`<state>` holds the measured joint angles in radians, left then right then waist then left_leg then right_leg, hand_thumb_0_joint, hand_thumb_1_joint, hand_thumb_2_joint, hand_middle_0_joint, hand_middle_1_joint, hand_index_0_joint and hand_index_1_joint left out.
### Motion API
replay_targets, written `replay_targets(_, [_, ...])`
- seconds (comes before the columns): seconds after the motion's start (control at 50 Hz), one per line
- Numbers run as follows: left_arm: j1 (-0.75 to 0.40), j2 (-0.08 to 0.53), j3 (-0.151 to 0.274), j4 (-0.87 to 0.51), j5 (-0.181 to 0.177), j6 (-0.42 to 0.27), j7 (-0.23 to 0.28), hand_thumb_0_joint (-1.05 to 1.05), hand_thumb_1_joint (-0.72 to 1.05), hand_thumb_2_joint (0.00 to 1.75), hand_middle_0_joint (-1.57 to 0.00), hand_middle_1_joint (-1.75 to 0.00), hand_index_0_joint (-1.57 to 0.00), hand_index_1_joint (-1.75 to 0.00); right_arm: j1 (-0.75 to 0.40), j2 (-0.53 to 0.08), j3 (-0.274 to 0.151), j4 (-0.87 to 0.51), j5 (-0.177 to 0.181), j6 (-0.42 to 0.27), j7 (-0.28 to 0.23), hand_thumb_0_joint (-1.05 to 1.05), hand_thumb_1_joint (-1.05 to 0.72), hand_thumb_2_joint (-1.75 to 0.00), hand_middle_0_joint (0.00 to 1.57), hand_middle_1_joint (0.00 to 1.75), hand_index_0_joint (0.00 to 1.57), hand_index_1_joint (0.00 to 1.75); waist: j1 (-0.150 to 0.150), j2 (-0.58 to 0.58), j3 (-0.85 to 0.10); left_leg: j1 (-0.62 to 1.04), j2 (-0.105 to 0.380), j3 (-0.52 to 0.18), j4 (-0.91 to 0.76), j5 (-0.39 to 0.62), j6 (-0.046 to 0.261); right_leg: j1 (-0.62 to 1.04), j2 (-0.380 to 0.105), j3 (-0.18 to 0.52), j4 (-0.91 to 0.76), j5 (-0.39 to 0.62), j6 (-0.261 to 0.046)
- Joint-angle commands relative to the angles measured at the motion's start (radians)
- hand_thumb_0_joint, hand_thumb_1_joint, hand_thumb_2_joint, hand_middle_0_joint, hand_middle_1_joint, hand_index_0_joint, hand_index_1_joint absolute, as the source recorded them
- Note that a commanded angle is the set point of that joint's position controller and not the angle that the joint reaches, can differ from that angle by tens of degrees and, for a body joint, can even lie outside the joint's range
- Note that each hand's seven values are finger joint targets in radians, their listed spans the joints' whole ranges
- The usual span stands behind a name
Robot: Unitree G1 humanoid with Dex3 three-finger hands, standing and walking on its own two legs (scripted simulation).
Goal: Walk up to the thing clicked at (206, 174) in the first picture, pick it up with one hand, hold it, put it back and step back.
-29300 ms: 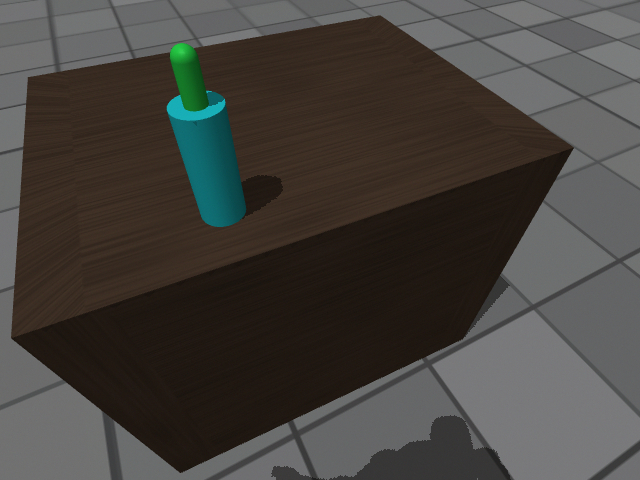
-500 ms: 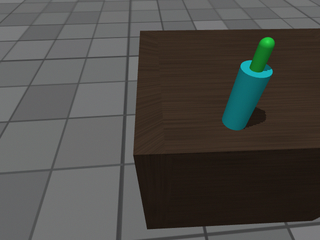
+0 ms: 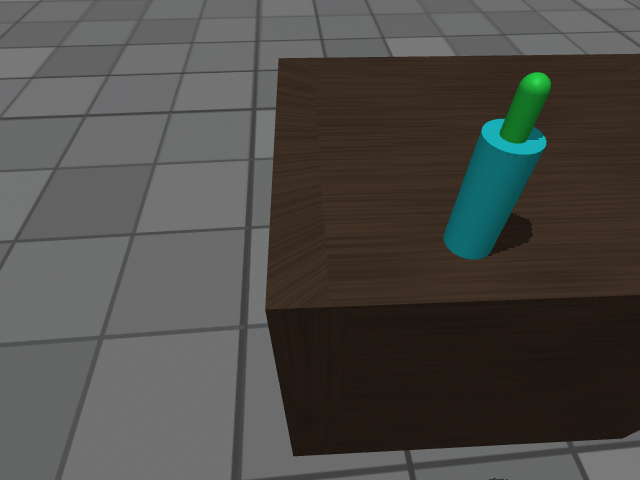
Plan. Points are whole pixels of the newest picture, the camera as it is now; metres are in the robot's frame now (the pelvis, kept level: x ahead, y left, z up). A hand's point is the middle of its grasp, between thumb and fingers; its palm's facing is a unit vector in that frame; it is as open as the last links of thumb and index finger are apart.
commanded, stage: stand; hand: right
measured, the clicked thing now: (496, 173) +0.46 -0.22 +0.15
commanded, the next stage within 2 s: step back in 0.02 s
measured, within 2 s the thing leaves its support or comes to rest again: neither
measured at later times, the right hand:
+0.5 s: hand out of the picture -0.02 -0.26 -0.18, palm faces -0.02 +0.90 -0.43, open 7.4 cm
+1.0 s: hand out of the picture -0.10 -0.28 -0.18, palm faces +0.02 +0.93 -0.37, open 7.4 cm
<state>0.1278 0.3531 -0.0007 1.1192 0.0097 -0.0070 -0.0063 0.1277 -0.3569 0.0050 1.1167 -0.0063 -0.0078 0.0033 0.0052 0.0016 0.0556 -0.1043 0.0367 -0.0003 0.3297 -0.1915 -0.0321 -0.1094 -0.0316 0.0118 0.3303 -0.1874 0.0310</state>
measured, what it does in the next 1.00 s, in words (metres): walks backwards: left foot, then right foot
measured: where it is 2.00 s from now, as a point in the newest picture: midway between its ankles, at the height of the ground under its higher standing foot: outside the picture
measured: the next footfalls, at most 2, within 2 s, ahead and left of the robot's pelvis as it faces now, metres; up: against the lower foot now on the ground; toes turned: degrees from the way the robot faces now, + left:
left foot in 0.44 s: -0.05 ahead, +0.15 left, +0.00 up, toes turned -2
right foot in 0.76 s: -0.12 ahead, -0.10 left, +0.00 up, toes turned -1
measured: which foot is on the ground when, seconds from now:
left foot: down 0.00-0.26, up 0.28-0.42, down 0.44-0.80, up 0.82-1.00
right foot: down 0.00-0.44, up 0.46-0.74, down 0.76-1.00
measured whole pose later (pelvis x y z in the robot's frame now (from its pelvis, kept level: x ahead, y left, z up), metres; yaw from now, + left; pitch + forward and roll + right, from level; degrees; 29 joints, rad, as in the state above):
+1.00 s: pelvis -0.18 +0.00 -0.02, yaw -4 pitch +0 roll +2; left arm 0.13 0.33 0.06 0.82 0.03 0.04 0.01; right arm 0.14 -0.42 -0.02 0.88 0.01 0.04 -0.04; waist 0.02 0.05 0.17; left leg -0.46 -0.11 -0.16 1.14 -0.51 -0.01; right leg -0.31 0.03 0.05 0.59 -0.27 -0.04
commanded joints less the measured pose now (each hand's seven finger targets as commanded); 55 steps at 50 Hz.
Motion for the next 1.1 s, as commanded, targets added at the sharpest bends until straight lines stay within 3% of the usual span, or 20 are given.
replay_targets(0.0, [-0.036,0.276,0.081,-0.098,-0.018,-0.003,0.019,0.00,0.90,0.90,-0.20,-0.30,-0.20,-0.30,-0.055,-0.268,-0.073,-0.067,0.004,0.000,-0.010,0.00,-0.90,-0.90,0.20,0.30,0.20,0.30,0.000,-0.005,0.026,-0.049,0.084,-0.087,0.040,0.303,0.073,-0.072,-0.068,0.073,0.059,0.327,-0.055])
replay_targets(0.08, [-0.015,0.249,0.083,-0.147,-0.021,0.010,0.025,0.00,0.90,0.90,-0.20,-0.30,-0.20,-0.30,-0.026,-0.262,-0.087,-0.109,0.018,0.016,-0.011,0.00,-0.90,-0.90,0.20,0.30,0.20,0.30,-0.011,0.011,-0.099,-0.023,0.097,-0.068,0.133,0.418,0.117,-0.042,-0.056,0.051,0.168,0.375,-0.092])
replay_targets(0.16, [-0.026,0.253,0.085,-0.195,-0.012,0.026,0.023,0.00,0.90,0.90,-0.20,-0.30,-0.20,-0.30,-0.045,-0.263,-0.103,-0.155,0.016,0.032,-0.008,0.00,-0.90,-0.90,0.20,0.30,0.20,0.30,-0.012,0.019,-0.149,-0.050,0.083,-0.073,0.202,0.287,0.137,-0.095,-0.068,0.086,0.219,0.286,-0.127])
replay_targets(0.22, [-0.021,0.289,0.099,-0.223,-0.006,0.030,0.021,0.00,0.90,0.90,-0.20,-0.30,-0.20,-0.30,-0.046,-0.240,-0.104,-0.184,0.015,0.045,-0.007,0.00,-0.90,-0.90,0.20,0.30,0.20,0.30,0.002,-0.062,-0.153,-0.096,0.006,-0.037,0.350,0.110,0.115,-0.139,-0.155,0.181,0.170,0.307,-0.197])
replay_targets(0.28, [-0.087,0.349,0.117,-0.274,0.022,0.027,0.023,0.00,0.90,0.90,-0.20,-0.30,-0.20,-0.30,0.018,-0.214,-0.106,-0.197,0.003,0.065,0.004,0.00,-0.90,-0.90,0.20,0.30,0.20,0.30,-0.005,-0.247,-0.107,-0.154,-0.085,-0.031,0.674,-0.395,0.076,-0.243,-0.336,0.355,0.046,0.314,-0.326])
replay_targets(0.34, [-0.185,0.315,0.108,-0.322,0.031,0.032,0.027,0.00,0.90,0.90,-0.20,-0.30,-0.20,-0.30,0.113,-0.232,-0.122,-0.187,0.016,0.054,0.011,0.00,-0.90,-0.90,0.20,0.30,0.20,0.30,-0.062,-0.225,-0.105,-0.082,-0.044,-0.076,0.599,-0.347,0.103,-0.348,-0.256,0.238,0.157,0.260,-0.259])
replay_targets(0.38, [-0.188,0.278,0.095,-0.341,0.022,0.040,0.030,0.00,0.90,0.90,-0.20,-0.30,-0.20,-0.30,0.161,-0.245,-0.126,-0.186,0.004,0.037,0.004,0.00,-0.90,-0.90,0.20,0.30,0.20,0.30,-0.089,-0.115,-0.113,-0.092,0.002,-0.067,0.257,-0.055,0.104,-0.298,-0.118,0.148,0.351,0.151,-0.156])
replay_targets(0.42, [-0.144,0.201,0.090,-0.353,0.013,0.049,0.043,0.00,0.90,0.90,-0.20,-0.30,-0.20,-0.30,0.113,-0.370,-0.154,-0.216,-0.031,0.020,-0.009,0.00,-0.90,-0.90,0.20,0.30,0.20,0.30,-0.058,0.212,-0.056,-0.060,0.271,-0.506,0.031,0.370,0.207,-0.479,0.165,0.116,0.672,-0.411,-0.067])
replay_targets(0.46, [-0.022,0.208,0.091,-0.335,0.009,0.058,0.045,0.00,0.90,0.90,-0.20,-0.30,-0.20,-0.30,0.044,-0.340,-0.138,-0.247,-0.032,0.013,-0.015,0.00,-0.90,-0.90,0.20,0.30,0.20,0.30,0.006,0.079,-0.073,-0.065,0.290,-0.372,0.097,0.557,0.264,-0.447,0.151,0.177,0.819,-0.433,-0.064])
replay_targets(0.48, [-0.044,0.204,0.095,-0.327,0.016,0.055,0.050,0.00,0.90,0.90,-0.20,-0.30,-0.20,-0.30,0.031,-0.374,-0.142,-0.259,-0.028,0.015,-0.020,0.00,-0.90,-0.90,0.20,0.30,0.20,0.30,-0.021,0.171,-0.086,-0.098,0.336,-0.447,0.089,0.537,0.299,-0.444,0.164,0.194,0.872,-0.446,-0.060])
replay_targets(0.54, [-0.009,0.246,0.119,-0.297,0.001,0.056,0.038,0.00,0.90,0.90,-0.20,-0.30,-0.20,-0.30,-0.076,-0.313,-0.127,-0.301,-0.038,0.007,-0.033,0.00,-0.90,-0.90,0.20,0.30,0.20,0.30,0.031,0.204,-0.039,-0.160,0.229,-0.274,0.127,0.420,0.270,-0.381,0.130,0.186,0.902,-0.317,-0.037])
replay_targets(0.64, [-0.068,0.212,0.120,-0.361,0.011,0.034,0.022,0.00,0.90,0.90,-0.20,-0.30,-0.20,-0.30,0.081,-0.279,-0.125,-0.286,-0.018,0.011,-0.042,0.00,-0.90,-0.90,0.20,0.30,0.20,0.30,-0.044,0.152,-0.100,0.118,0.200,-0.246,0.220,0.499,0.259,-0.406,0.096,0.113,0.560,-0.315,-0.011])
replay_targets(0.68, [-0.021,0.202,0.121,-0.356,0.013,0.029,0.018,0.00,0.90,0.90,-0.20,-0.30,-0.20,-0.30,0.057,-0.296,-0.125,-0.299,-0.013,0.018,-0.040,0.00,-0.90,-0.90,0.20,0.30,0.20,0.30,-0.029,0.172,-0.134,0.095,0.197,-0.225,0.249,0.450,0.245,-0.302,0.070,0.053,0.372,-0.289,-0.022])
replay_targets(0.74, [0.097,0.205,0.132,-0.298,0.023,0.015,0.026,0.00,0.90,0.90,-0.20,-0.30,-0.20,-0.30,0.011,-0.262,-0.109,-0.312,0.003,0.033,-0.033,0.00,-0.90,-0.90,0.20,0.30,0.20,0.30,0.026,0.110,-0.186,-0.064,0.123,-0.138,0.378,0.329,0.158,-0.017,0.042,0.053,0.034,0.087,-0.049])
replay_targets(0.78, [0.028,0.324,0.159,-0.334,0.025,0.009,0.026,0.00,0.90,0.90,-0.20,-0.30,-0.20,-0.30,0.039,-0.174,-0.075,-0.330,0.013,0.038,-0.039,0.00,-0.90,-0.90,0.20,0.30,0.20,0.30,-0.007,-0.230,-0.127,-0.450,-0.124,-0.083,0.612,-0.395,0.054,0.102,-0.212,0.426,0.096,0.470,-0.166])
replay_targets(0.8, [0.018,0.369,0.163,-0.353,0.030,0.013,0.028,0.00,0.90,0.90,-0.20,-0.30,-0.20,-0.30,0.004,-0.214,-0.093,-0.322,0.005,0.046,-0.060,0.00,-0.90,-0.90,0.20,0.30,0.20,0.30,0.055,-0.264,-0.103,-0.390,-0.107,-0.138,0.800,-0.517,0.043,-0.073,-0.351,0.548,0.079,0.548,-0.329])
replay_targets(0.82, [0.010,0.332,0.161,-0.362,0.022,0.012,0.027,0.00,0.90,0.90,-0.20,-0.30,-0.20,-0.30,0.014,-0.252,-0.108,-0.305,0.003,0.047,-0.060,0.00,-0.90,-0.90,0.20,0.30,0.20,0.30,0.033,-0.205,-0.058,-0.362,-0.086,-0.176,0.878,-0.477,0.035,-0.140,-0.329,0.516,0.068,0.495,-0.335])
replay_targets(0.88, [-0.074,0.241,0.140,-0.387,0.010,0.022,0.030,0.00,0.90,0.90,-0.20,-0.30,-0.20,-0.30,0.087,-0.232,-0.089,-0.267,0.018,0.041,-0.054,0.00,-0.90,-0.90,0.20,0.30,0.20,0.30,-0.039,-0.127,-0.082,-0.401,-0.156,-0.179,0.853,-0.334,0.037,-0.042,-0.133,0.203,0.154,0.564,-0.180])
replay_targets(1.0, [0.039,0.220,0.136,-0.405,0.017,0.027,0.040,0.00,0.90,0.90,-0.20,-0.30,-0.20,-0.30,0.060,-0.220,-0.077,-0.288,0.005,0.025,-0.059,0.00,-0.90,-0.90,0.20,0.30,0.20,0.30,0.044,-0.161,-0.097,-0.428,-0.118,-0.124,0.703,-0.335,0.000,0.079,-0.194,0.253,0.172,0.535,-0.273])
replay_targets(1.08, [0.028,0.242,0.135,-0.418,0.014,0.036,0.039,0.00,0.90,0.90,-0.20,-0.30,-0.20,-0.30,0.086,-0.219,-0.087,-0.292,-0.003,0.017,-0.047,0.00,-0.90,-0.90,0.20,0.30,0.20,0.30,0.032,-0.219,-0.123,-0.308,-0.067,-0.061,0.445,-0.315,0.023,0.061,-0.210,0.269,0.195,0.494,-0.258])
